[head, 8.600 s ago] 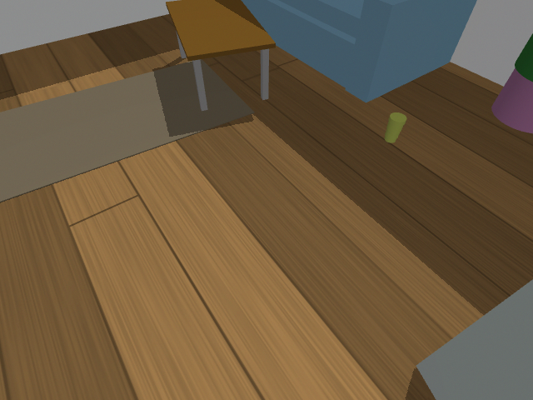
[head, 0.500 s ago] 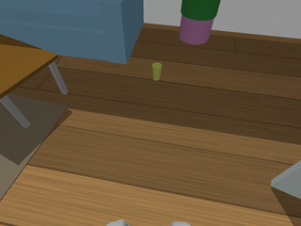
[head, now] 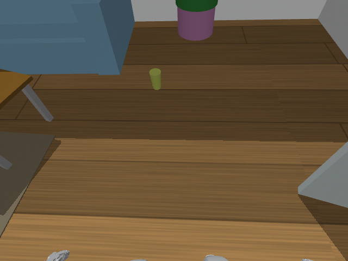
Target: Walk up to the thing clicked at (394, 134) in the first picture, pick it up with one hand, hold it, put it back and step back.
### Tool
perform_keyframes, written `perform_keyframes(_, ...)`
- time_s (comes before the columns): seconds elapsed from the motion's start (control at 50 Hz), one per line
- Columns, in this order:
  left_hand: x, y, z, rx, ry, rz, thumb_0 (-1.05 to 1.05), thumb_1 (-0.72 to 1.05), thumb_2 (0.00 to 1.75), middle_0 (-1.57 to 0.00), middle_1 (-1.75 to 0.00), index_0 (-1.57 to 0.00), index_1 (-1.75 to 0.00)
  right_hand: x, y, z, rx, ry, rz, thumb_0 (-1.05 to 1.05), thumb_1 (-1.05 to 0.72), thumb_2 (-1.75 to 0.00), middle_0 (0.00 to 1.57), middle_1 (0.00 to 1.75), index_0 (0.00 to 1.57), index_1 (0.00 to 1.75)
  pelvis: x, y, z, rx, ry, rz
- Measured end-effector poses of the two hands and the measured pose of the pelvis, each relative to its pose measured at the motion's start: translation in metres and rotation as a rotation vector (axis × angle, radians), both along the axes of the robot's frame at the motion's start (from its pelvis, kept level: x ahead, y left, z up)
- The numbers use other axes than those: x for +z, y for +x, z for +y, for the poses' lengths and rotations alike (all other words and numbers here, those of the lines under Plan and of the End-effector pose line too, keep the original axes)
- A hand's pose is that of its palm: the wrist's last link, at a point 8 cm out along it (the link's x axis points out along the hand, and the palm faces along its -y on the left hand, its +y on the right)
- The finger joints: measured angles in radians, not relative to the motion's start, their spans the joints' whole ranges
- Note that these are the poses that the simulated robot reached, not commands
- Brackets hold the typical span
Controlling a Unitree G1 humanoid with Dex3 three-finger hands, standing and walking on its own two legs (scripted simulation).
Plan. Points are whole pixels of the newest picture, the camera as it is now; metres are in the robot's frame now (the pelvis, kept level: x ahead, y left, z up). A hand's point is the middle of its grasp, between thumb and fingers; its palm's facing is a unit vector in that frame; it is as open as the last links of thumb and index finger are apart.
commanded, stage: walk up
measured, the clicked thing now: (156, 79) +1.46 +0.21 -0.67
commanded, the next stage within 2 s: stand in 0.74 s
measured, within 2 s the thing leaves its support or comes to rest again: neither
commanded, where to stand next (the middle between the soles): +0.07 +0.04 m, yaw -2 degrees
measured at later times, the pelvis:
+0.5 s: pelvis +0.00 +0.02 +0.02, yaw -4 degrees
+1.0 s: pelvis +0.02 +0.03 +0.03, yaw -2 degrees
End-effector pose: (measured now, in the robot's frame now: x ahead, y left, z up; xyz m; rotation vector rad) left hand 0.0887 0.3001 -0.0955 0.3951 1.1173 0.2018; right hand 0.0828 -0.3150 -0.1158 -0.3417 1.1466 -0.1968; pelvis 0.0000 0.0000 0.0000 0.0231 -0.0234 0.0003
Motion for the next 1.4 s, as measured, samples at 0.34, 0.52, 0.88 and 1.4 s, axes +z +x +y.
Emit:
perform_keyframes(0.34, 0.007, 0.028, 0.008, -0.033, -0.04, 0.014, 0.01, 0.91, 0.9, -0.21, -0.3, -0.2, -0.3, 0.014, -0.014, 0.027, -0.066, 0.038, 0.032, 0.0, -0.91, -0.9, 0.2, 0.3, 0.21, 0.3, 0.018, -0.002, 0.018, -0.052, -0.009, -0.013)
perform_keyframes(0.52, 0.009, 0.019, 0.02, -0.025, -0.029, 0.078, 0.01, 0.91, 0.9, -0.21, -0.3, -0.2, -0.3, 0.018, -0.025, 0.029, -0.106, 0.036, 0.066, 0.0, -0.91, -0.9, 0.2, 0.3, 0.21, 0.3, 0.024, -0.001, 0.025, -0.069, -0.012, -0.011)
perform_keyframes(0.88, 0.008, 0.029, 0.016, -0.018, -0.064, 0.087, 0.01, 0.91, 0.9, -0.21, -0.3, -0.2, -0.3, 0.025, -0.013, 0.039, -0.113, 0.032, 0.071, 0.0, -0.91, -0.9, 0.2, 0.3, 0.2, 0.3, 0.03, 0.013, 0.031, -0.054, -0.016, -0.004)
perform_keyframes(1.4, 0.009, 0.014, 0.028, 0.042, -0.063, 0.097, 0.01, 0.91, 0.9, -0.21, -0.3, -0.2, -0.3, 0.03, 0.009, 0.049, -0.069, 0.033, 0.056, 0.0, -0.91, -0.9, 0.2, 0.3, 0.2, 0.3, 0.033, 0.023, 0.035, -0.019, -0.021, -0.004)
